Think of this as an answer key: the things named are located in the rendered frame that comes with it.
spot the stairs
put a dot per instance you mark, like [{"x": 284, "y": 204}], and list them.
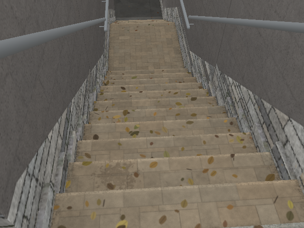
[
  {"x": 159, "y": 152},
  {"x": 140, "y": 21}
]

